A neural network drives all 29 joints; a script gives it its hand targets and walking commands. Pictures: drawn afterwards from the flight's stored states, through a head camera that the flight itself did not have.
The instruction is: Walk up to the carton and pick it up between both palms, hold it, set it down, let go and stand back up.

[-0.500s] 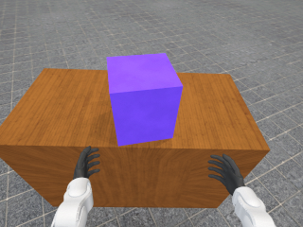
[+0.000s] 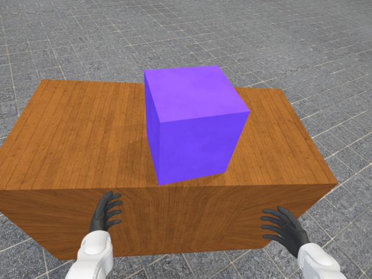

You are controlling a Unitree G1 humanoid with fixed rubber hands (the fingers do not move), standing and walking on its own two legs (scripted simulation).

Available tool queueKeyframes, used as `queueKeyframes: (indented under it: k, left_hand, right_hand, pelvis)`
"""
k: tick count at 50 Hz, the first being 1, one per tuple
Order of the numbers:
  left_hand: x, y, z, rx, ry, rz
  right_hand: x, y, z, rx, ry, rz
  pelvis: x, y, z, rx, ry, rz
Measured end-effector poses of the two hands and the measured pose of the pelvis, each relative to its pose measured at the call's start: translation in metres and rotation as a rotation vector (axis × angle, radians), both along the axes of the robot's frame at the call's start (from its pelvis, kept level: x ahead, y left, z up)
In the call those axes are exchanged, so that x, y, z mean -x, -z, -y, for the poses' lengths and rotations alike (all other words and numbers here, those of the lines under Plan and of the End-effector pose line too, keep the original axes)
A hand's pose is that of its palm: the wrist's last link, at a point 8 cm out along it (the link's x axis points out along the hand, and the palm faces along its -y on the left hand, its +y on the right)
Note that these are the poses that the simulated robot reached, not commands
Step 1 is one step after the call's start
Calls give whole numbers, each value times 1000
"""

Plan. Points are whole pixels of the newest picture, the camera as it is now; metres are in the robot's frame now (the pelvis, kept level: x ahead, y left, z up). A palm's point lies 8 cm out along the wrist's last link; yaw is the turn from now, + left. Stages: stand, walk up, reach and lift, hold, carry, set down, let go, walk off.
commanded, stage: set down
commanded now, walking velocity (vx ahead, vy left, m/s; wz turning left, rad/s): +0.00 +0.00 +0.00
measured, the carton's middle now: (188, 125) +0.50 +0.02 +0.03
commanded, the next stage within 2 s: let go in 1.36 s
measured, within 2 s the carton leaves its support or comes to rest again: neither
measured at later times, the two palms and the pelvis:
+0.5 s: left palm (113, 238) +0.21 +0.17 -0.05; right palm (298, 253) +0.21 -0.26 -0.06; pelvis +0.03 -0.02 +0.00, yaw -1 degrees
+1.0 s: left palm (116, 245) +0.20 +0.16 -0.06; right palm (292, 258) +0.20 -0.25 -0.07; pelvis +0.03 -0.02 +0.00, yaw -1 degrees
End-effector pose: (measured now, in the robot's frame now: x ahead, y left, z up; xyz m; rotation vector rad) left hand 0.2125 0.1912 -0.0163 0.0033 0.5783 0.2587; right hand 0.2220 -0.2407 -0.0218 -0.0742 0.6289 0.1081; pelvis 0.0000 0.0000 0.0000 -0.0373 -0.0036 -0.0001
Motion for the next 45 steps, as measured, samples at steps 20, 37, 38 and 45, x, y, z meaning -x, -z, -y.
queueKeyframes:
  k: [20, 37, 38, 45]
  left_hand:
    - [6, 26, 20, 5, 27, -70]
    - [11, 41, 30, 15, 71, -111]
    - [12, 42, 30, 17, 74, -116]
    - [15, 45, 30, 20, 78, -129]
  right_hand:
    - [15, 31, 9, -32, 85, -19]
    - [16, 39, 23, 23, 124, -42]
    - [17, 40, 22, 26, 124, -45]
    - [20, 46, 12, 16, 129, -61]
  pelvis:
    - [-25, -1, 14, -15, 21, -35]
    - [-31, -1, 21, -20, 21, -45]
    - [-31, -1, 21, -19, 21, -45]
    - [-31, -1, 21, -19, 21, -44]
